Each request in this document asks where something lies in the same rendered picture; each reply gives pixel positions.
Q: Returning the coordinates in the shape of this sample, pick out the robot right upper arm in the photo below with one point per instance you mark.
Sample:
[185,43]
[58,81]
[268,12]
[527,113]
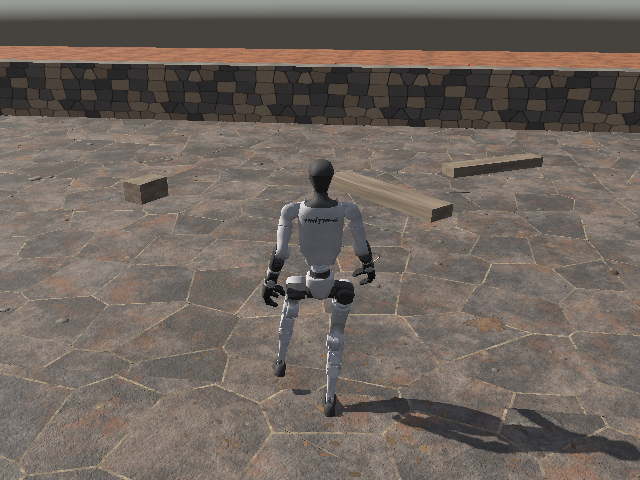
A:
[352,212]

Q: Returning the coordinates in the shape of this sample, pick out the robot left upper arm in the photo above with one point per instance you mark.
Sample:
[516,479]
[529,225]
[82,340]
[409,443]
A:
[288,213]

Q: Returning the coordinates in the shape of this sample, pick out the robot right hand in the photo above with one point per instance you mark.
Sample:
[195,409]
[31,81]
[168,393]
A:
[369,279]

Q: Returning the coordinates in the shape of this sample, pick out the robot left hand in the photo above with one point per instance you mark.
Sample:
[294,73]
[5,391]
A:
[267,292]

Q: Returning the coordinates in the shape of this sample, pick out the left robot forearm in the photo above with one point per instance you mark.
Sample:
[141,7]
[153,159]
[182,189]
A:
[274,270]

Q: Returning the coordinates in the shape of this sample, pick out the right robot forearm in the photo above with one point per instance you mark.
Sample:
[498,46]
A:
[367,260]

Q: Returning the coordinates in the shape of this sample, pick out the robot left shin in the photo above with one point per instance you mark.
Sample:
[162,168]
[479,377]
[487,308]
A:
[285,333]

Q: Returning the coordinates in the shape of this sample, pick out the left robot foot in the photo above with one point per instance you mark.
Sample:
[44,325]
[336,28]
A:
[279,369]

